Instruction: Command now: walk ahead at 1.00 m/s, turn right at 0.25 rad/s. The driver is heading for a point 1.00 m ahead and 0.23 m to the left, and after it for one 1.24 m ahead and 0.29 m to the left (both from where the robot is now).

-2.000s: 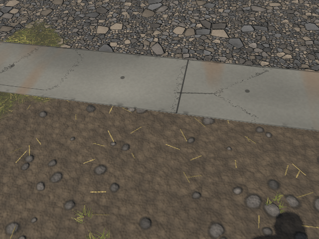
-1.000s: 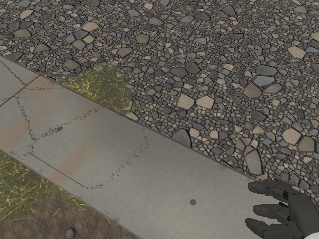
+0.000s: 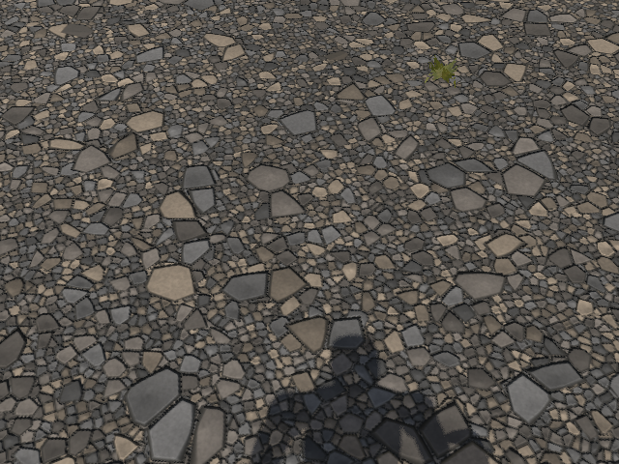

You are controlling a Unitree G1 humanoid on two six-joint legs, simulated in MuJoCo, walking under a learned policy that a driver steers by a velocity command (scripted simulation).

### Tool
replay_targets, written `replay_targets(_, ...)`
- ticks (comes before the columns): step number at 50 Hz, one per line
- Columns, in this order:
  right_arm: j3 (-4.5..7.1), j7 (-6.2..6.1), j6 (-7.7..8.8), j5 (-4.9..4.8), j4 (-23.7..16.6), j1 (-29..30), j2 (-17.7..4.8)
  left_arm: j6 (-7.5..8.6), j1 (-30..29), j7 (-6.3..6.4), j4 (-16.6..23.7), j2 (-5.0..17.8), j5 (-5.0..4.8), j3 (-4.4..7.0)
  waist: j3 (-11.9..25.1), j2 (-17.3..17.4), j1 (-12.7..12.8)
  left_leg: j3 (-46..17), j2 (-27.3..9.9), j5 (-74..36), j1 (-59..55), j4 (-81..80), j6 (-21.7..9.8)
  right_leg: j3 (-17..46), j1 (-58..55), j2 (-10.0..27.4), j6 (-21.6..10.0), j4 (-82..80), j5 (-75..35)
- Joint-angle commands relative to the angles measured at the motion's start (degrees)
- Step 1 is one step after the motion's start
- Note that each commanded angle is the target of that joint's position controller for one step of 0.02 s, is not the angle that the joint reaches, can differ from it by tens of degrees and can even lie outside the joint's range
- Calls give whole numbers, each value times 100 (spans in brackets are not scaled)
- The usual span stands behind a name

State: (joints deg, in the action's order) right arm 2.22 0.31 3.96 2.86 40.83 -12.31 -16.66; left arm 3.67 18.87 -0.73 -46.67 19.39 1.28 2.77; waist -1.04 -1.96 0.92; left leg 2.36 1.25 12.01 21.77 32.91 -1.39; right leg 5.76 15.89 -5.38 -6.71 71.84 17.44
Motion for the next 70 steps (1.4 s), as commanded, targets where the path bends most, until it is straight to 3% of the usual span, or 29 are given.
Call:
replay_targets(1, 156, 12, 117, -4, 238, -972, -456, 37, -600, -157, 744, 151, 120, -74, 12, 432, -237, -2581, -1481, 1546, -1728, -2064, -839, 293, 2349, 628, 47, 73, -141)
replay_targets(12, 147, 95, 380, -304, 930, -1684, -771, 43, -2533, -347, 1417, -62, 64, -378, -728, 392, -250, -201, -1110, -2965, -1624, -3446, -711, -1078, 1408, 725, 45, -3698, -2439)
replay_targets(16, 207, -75, 177, -195, 1107, -1719, -1285, 63, -729, -60, 899, 481, 152, -104, 730, 885, 733, -264, -1259, -6400, -2320, -338, -551, -999, -952, 70, -171, -3911, -951)
replay_targets(17, 179, -90, 143, -185, 1024, -1519, -1181, 73, 379, 43, 567, 742, 197, 26, 1221, 762, 1258, -244, -1046, -5138, -1294, 1297, -501, -568, -2418, 568, -221, -3923, -697)
replay_targets(18, 12, -37, 170, -234, 783, -1843, -348, 100, 957, 150, 475, 1255, 383, 192, 2072, -480, 978, -176, -425, -1234, 287, 3573, -515, 1439, -3885, 2265, -383, -4086, 1321)
replay_targets(19, -7, -9, 168, -465, 632, -2188, -231, 60, 769, 105, 568, 1275, 329, 218, 2866, -1177, 614, -662, 103, 1372, 1441, 5001, -524, 4088, -4298, 3252, -753, -5212, 2315)
replay_targets(20, 103, -51, 128, -394, 581, -1415, -680, 59, 284, 75, 535, 840, 221, 184, 1816, -388, 588, -752, -301, 691, 1977, 5004, -594, 3377, -3497, 2819, -593, -5490, 2342)
replay_targets(23, 46, 93, -30, -236, 584, -967, -317, 213, -197, 74, 283, 199, 141, 63, 187, 37, 66, -702, -783, 158, 1582, 4196, -474, 1156, -1286, 2222, -239, -6008, 212)
replay_targets(26, 39, 227, -320, -150, 384, -611, -74, 378, -97, 39, 21, -21, -44, 23, -273, -153, -208, -623, -1045, 82, 1797, 3917, -330, 77, -767, 2104, -66, -6456, -455)
replay_targets(30, -46, 365, -345, -185, -55, 374, 48, 482, -168, 23, -110, -57, -6, 13, -624, -178, -292, -123, -934, -1288, 1953, 2811, -352, -1542, -529, 1540, 191, -6678, -1995)
replay_targets(34, -87, 504, -289, -181, -298, 1121, -84, 502, 160, 126, -229, 291, -62, 50, -747, 106, -208, 717, -429, -2163, 1141, 1040, -691, -2256, -1080, 1520, 488, -6677, -4361)
replay_targets(37, 22, 435, -279, -205, -54, 300, -455, 269, 241, 291, -138, 823, -10, 172, -12, -333, -733, 1070, 262, -1373, 126, 840, -931, -2285, -2086, 1757, 633, -5037, -7795)
replay_targets(39, 290, 283, -291, -203, 538, -1807, -943, 32, -230, 320, 68, 1054, 94, 265, 951, -399, -1737, 628, 498, -389, -2063, 813, -1261, -2015, -1450, 1951, 471, -2194, -7754)
replay_targets(40, 457, 130, -313, -242, 713, -2208, -1181, -7, -307, 218, 42, 868, 120, 255, 911, 152, -1785, 39, 322, 56, -2888, 383, -1472, -2007, -478, 1335, 503, -11, -4356)
replay_targets(41, 561, 64, -387, -232, 676, -1639, -1666, 104, -165, 123, 403, -107, 208, 0, 496, 1733, -868, -1831, -637, -1099, -3606, 544, -1948, -1628, 1891, 331, 743, 2267, 1145)
replay_targets(42, 655, 69, -439, -137, 374, -1414, -2033, 258, -193, 121, 1037, 26, 44, -66, 1691, 1604, -749, -4531, -1460, 715, -4676, -1020, -2914, -340, 3314, 198, 775, 2849, 1140)
replay_targets(43, 626, 17, -427, -147, 273, -1295, -1689, 400, -685, 124, 1062, 312, 103, -73, 1113, 420, -811, -5026, -1632, 1628, -4092, -1958, -2605, -18, 3615, 581, 699, 2270, 644)
replay_targets(45, 491, -22, -314, -197, 412, -974, -1185, 394, -863, 123, 1015, 299, 167, -104, 22, -406, -227, -4112, -1243, 781, -2212, -2069, -2155, -23, 2969, 982, 753, 1087, 264)
replay_targets(48, 364, -37, -60, -256, 333, -709, -935, 11, -802, 91, 1042, 134, 303, -170, -281, -435, 192, -2950, -601, -11, -495, -2224, -1994, -130, 2016, 1315, 1060, -123, 450)
replay_targets(52, 433, 23, 52, -273, 275, -852, -1037, -25, -2087, -38, 1593, -132, 135, -315, -515, -5, -228, -2243, 29, -891, 119, -2390, -1618, -522, 1376, 1172, 1118, -2478, -1474)
replay_targets(57, 438, 27, 100, -326, 486, -1370, -976, 61, -2357, -59, 1647, -5, 69, -275, -159, 400, -653, -2133, -347, -2693, -1456, -2092, -1157, -681, 816, 837, 696, -4096, -2634)
replay_targets(60, 485, -75, 74, -240, 592, -1320, -1313, 196, -855, 104, 1194, 426, 157, -50, 596, 513, 70, -1946, -318, -5377, -2429, 137, -633, -804, -404, 338, 435, -4574, -2089)
replay_targets(61, 449, -81, 92, -245, 524, -1087, -1166, 271, 64, 175, 952, 623, 182, 28, 968, 565, 565, -1845, -84, -4578, -1789, 1401, -468, -554, -1531, 787, 346, -4574, -2474)
replay_targets(62, 277, -101, 105, -276, 330, -1424, -412, 313, 865, 209, 835, 1110, 306, 126, 1877, -648, 508, -1306, 452, -835, -446, 3556, -267, 934, -3244, 2469, -67, -3749, -4609)
replay_targets(63, 222, -148, 68, -499, 273, -2108, -371, 249, 884, 71, 715, 1316, 215, 249, 2996, -1910, 235, -1065, 1108, 2021, 878, 5165, -69, 3411, -4363, 3435, -996, -4217, -5704)
replay_targets(64, 234, -204, -16, -290, 427, -1704, -691, 188, 380, 21, 918, 804, 93, 191, 2535, -598, 201, -1200, 548, 1484, 1150, 5188, -111, 2830, -3627, 3106, -879, -4372, -5138)
replay_targets(65, 216, -157, -20, -251, 345, -1010, -686, 200, -38, 5, 876, 262, 60, 40, 1625, -218, 237, -1083, 378, 1144, 1288, 4751, -53, 1926, -2830, 2716, -694, -4544, -5188)
replay_targets(67, 175, -23, -103, -124, 137, -350, -525, 223, 120, 35, 555, 20, 23, -52, 741, -81, 230, -1064, 162, 1177, 1432, 4051, -45, 1054, -1874, 2247, -451, -4844, -5501)
replay_targets(70, 98, 78, -304, -52, 146, -605, -254, 294, 23, 22, 315, 205, -50, -15, 596, -243, -208, -922, 218, 1029, 830, 3227, 52, 488, -919, 2083, -465, -5274, -5675)
